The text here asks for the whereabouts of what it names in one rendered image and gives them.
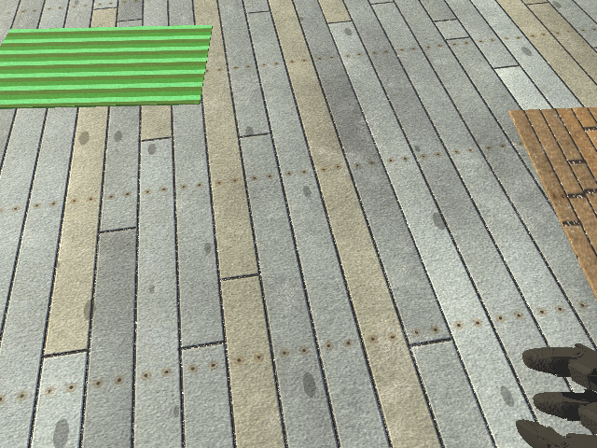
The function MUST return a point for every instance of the robot right hand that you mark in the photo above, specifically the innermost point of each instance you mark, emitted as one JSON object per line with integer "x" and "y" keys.
{"x": 579, "y": 363}

